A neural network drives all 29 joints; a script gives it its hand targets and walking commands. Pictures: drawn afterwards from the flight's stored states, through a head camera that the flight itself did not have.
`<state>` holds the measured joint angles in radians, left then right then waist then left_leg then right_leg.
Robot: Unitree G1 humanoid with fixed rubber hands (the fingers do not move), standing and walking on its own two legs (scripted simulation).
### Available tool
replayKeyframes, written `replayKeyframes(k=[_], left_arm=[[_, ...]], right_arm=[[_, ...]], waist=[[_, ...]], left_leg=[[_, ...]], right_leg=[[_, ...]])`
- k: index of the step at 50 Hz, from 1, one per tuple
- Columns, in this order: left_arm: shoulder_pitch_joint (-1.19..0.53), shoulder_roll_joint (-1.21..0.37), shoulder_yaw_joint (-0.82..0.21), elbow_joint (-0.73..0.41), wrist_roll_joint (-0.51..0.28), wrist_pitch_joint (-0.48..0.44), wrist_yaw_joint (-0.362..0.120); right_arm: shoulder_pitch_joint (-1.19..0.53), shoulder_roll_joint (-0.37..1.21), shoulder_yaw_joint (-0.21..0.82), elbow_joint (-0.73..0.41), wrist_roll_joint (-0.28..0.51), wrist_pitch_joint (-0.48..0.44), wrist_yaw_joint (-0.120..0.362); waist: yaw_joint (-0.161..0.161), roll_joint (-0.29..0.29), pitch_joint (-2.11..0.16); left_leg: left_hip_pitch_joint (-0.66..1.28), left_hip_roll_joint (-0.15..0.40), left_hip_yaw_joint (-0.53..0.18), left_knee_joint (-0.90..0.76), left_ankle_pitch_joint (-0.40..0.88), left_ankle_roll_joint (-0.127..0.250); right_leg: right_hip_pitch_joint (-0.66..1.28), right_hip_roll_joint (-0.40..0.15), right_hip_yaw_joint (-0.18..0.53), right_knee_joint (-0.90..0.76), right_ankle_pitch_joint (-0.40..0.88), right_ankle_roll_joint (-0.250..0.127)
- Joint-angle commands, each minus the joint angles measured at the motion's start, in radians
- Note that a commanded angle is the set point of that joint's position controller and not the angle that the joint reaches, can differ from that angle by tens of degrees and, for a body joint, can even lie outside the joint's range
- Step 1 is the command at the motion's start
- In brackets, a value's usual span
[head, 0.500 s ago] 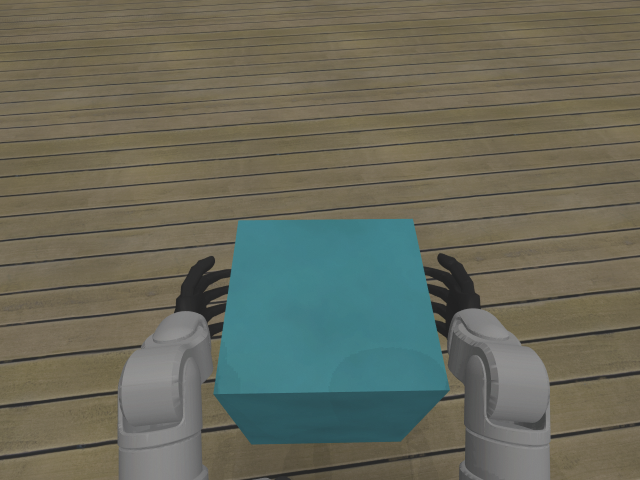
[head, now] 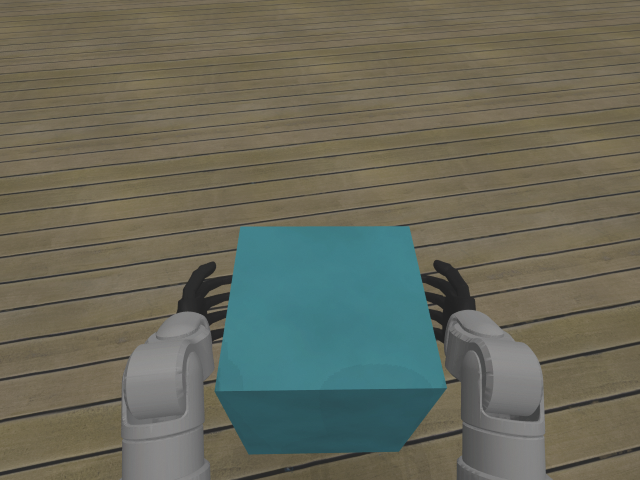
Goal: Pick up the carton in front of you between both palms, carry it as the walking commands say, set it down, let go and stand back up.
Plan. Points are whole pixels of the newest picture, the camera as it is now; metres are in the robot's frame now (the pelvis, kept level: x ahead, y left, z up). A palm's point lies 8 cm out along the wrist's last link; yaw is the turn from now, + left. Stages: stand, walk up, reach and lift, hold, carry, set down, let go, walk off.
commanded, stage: carry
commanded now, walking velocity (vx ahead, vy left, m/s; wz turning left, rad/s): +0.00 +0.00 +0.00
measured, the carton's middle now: (324, 346) +0.28 +0.00 +0.01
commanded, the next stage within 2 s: hold in 1.64 s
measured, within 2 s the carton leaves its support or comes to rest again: neither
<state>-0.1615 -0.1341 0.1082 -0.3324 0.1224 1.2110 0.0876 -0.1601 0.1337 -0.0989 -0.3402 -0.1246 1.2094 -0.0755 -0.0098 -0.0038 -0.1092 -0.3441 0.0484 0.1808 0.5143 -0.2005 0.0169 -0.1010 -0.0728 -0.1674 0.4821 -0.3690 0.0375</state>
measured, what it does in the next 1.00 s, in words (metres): shifts its weight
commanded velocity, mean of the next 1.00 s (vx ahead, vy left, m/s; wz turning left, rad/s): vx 0.00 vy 0.00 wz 0.00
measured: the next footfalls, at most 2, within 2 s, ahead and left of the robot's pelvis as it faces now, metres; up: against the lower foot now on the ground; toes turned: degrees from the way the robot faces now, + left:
none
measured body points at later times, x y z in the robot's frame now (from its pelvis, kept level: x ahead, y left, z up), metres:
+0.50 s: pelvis -0.04 -0.01 -0.01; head -0.07 -0.01 +0.44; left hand +0.23 +0.14 +0.07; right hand +0.23 -0.16 +0.07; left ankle +0.01 +0.11 -0.74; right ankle -0.14 -0.10 -0.74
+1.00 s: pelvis -0.08 -0.01 -0.01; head -0.11 -0.01 +0.44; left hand +0.20 +0.14 +0.03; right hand +0.20 -0.17 +0.03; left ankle +0.01 +0.11 -0.74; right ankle -0.14 -0.10 -0.74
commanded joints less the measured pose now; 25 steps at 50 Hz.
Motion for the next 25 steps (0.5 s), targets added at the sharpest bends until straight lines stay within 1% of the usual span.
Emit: replayKeyframes(k=[1,3,4,5,6,9,10,12,13,16,18,20,25], left_arm=[[-0.432,-0.901,-0.7,-0.066,-0.412,0.003,-0.265],[-0.439,-0.9,-0.7,-0.065,-0.413,0.005,-0.267],[-0.442,-0.899,-0.701,-0.064,-0.414,0.006,-0.267],[-0.444,-0.897,-0.701,-0.061,-0.416,0.008,-0.268],[-0.443,-0.894,-0.701,-0.056,-0.417,0.011,-0.269],[-0.435,-0.885,-0.7,-0.037,-0.419,0.015,-0.273],[-0.436,-0.885,-0.699,-0.033,-0.418,0.014,-0.274],[-0.445,-0.89,-0.699,-0.032,-0.418,0.012,-0.275],[-0.453,-0.895,-0.701,-0.037,-0.419,0.011,-0.275],[-0.492,-0.912,-0.707,-0.064,-0.427,0.006,-0.275],[-0.495,-0.911,-0.708,-0.069,-0.428,0.007,-0.273],[-0.47,-0.909,-0.707,-0.053,-0.42,0.009,-0.272],[-0.426,-0.922,-0.714,0.007,-0.394,-0.011,-0.279]], right_arm=[[-0.442,0.919,0.723,-0.054,0.416,0.001,0.245],[-0.443,0.917,0.722,-0.049,0.416,0.002,0.246],[-0.442,0.916,0.719,-0.045,0.414,0.003,0.246],[-0.439,0.916,0.716,-0.039,0.411,0.004,0.245],[-0.434,0.914,0.712,-0.031,0.408,0.005,0.244],[-0.414,0.909,0.701,-0.008,0.395,0.008,0.241],[-0.414,0.91,0.7,-0.004,0.393,0.008,0.241],[-0.428,0.914,0.701,-0.006,0.396,0.008,0.242],[-0.439,0.917,0.703,-0.011,0.399,0.007,0.243],[-0.484,0.929,0.713,-0.044,0.417,0.005,0.246],[-0.485,0.926,0.712,-0.047,0.42,0.006,0.246],[-0.458,0.924,0.708,-0.031,0.413,0.008,0.247],[-0.409,0.936,0.707,0.031,0.386,-0.01,0.258]], waist=[[0.01,-0.038,-0.273],[0.01,-0.01,-0.275],[0.01,0.0,-0.269],[0.01,0.003,-0.26],[0.01,-0.001,-0.25],[0.01,-0.039,-0.237],[0.011,-0.051,-0.233],[0.011,-0.063,-0.228],[0.012,-0.063,-0.23],[0.012,-0.034,-0.227],[0.012,-0.017,-0.222],[0.012,-0.006,-0.218],[0.011,0.0,-0.187]], left_leg=[[0.235,0.064,-0.046,0.027,0.625,0.018],[0.277,0.091,-0.068,0.031,0.729,0.033],[0.277,0.1,-0.076,0.032,0.744,0.036],[0.263,0.102,-0.08,0.033,0.721,0.034],[0.238,0.099,-0.078,0.036,0.671,0.029],[0.154,0.077,-0.055,0.051,0.484,0.012],[0.14,0.074,-0.05,0.056,0.44,0.009],[0.137,0.078,-0.051,0.063,0.397,0.009],[0.143,0.083,-0.054,0.067,0.389,0.012],[0.174,0.098,-0.067,0.048,0.399,0.018],[0.182,0.105,-0.074,0.039,0.402,0.02],[0.181,0.109,-0.079,0.029,0.385,0.02],[0.161,0.116,-0.085,0.007,0.314,0.014]], right_leg=[[0.025,-0.086,0.029,0.041,0.813,0.006],[-0.014,-0.071,0.032,0.025,0.673,0.01],[-0.018,-0.067,0.037,0.001,0.616,0.009],[-0.01,-0.068,0.042,-0.021,0.597,0.008],[0.008,-0.074,0.045,-0.028,0.623,0.005],[0.064,-0.112,0.05,-0.008,0.795,-0.01],[0.065,-0.122,0.049,-0.002,0.828,-0.015],[0.047,-0.13,0.044,0.01,0.825,-0.025],[0.032,-0.129,0.041,0.013,0.791,-0.03],[-0.026,-0.107,0.03,0.007,0.573,-0.041],[-0.047,-0.095,0.033,-0.003,0.462,-0.043],[-0.059,-0.092,0.038,-0.012,0.394,-0.045],[-0.092,-0.094,0.049,-0.036,0.296,-0.049]])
